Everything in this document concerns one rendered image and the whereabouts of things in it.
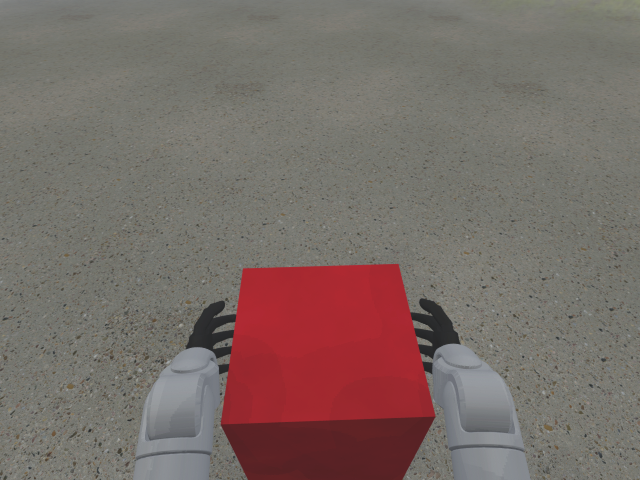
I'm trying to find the robot right hand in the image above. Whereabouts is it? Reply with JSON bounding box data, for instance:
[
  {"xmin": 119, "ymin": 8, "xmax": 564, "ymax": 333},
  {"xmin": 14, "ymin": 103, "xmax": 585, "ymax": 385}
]
[{"xmin": 410, "ymin": 298, "xmax": 461, "ymax": 374}]

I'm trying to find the right robot forearm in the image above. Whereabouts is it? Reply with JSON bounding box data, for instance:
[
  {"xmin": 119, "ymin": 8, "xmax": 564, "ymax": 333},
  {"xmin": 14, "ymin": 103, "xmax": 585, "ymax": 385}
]
[{"xmin": 432, "ymin": 344, "xmax": 531, "ymax": 480}]

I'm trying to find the left robot forearm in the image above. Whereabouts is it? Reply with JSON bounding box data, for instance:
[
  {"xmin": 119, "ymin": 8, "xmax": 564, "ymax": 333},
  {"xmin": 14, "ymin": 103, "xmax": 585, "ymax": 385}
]
[{"xmin": 133, "ymin": 347, "xmax": 220, "ymax": 480}]

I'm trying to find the carton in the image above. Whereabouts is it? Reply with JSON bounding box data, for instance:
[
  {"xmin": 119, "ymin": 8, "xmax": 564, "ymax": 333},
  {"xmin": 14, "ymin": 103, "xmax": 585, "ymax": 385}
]
[{"xmin": 221, "ymin": 264, "xmax": 436, "ymax": 480}]

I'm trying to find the robot left hand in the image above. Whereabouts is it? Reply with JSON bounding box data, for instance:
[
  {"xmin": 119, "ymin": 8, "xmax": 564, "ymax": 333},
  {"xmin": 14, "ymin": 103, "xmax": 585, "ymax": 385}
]
[{"xmin": 185, "ymin": 301, "xmax": 236, "ymax": 374}]

